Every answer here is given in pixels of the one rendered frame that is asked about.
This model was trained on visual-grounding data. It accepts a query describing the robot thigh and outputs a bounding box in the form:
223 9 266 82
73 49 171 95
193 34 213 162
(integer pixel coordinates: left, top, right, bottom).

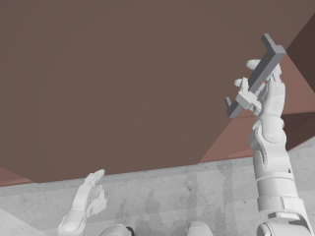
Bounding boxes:
185 221 214 236
99 225 132 236

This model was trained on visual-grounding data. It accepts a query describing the wardrobe door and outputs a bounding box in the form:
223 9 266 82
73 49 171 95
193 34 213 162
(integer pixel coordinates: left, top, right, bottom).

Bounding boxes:
0 167 26 182
0 0 315 184

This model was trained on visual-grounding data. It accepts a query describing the robot left forearm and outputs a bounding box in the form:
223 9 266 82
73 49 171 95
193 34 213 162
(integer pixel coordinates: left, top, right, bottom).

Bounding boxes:
56 209 87 236

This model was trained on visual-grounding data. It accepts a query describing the right robot upper arm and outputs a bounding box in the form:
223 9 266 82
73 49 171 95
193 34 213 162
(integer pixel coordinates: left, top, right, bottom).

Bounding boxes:
257 221 312 236

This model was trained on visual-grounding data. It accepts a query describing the handle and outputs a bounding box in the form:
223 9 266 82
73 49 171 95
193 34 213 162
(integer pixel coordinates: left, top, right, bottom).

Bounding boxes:
224 33 286 118

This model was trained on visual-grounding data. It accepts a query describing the left robot hand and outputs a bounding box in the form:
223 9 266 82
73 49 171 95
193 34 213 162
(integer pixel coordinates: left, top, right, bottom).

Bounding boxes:
70 169 107 218

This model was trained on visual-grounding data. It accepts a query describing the robot right forearm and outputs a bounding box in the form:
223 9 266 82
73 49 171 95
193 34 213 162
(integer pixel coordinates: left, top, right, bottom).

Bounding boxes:
248 115 315 236

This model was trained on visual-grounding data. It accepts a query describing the left robot thigh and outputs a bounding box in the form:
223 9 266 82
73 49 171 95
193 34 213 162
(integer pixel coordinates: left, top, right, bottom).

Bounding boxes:
99 225 132 236

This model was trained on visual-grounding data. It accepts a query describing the right robot thigh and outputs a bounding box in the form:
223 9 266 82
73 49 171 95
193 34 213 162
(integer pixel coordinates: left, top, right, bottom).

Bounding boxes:
185 221 214 236

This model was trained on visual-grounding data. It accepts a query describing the right robot hand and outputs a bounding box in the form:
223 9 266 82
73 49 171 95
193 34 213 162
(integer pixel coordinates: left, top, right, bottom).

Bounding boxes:
234 59 285 119

